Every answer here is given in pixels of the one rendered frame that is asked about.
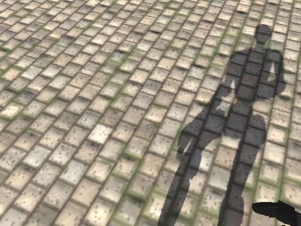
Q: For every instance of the robot right hand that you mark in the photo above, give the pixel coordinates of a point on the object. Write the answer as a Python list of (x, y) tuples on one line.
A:
[(279, 210)]

